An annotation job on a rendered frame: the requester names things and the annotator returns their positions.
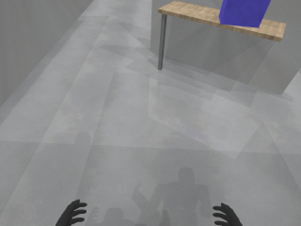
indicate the table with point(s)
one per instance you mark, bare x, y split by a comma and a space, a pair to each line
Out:
268, 29

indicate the right robot hand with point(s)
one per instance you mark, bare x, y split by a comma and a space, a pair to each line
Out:
230, 217

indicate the carton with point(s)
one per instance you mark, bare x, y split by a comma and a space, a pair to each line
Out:
248, 13

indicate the left robot hand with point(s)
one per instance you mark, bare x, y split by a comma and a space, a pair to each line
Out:
67, 219

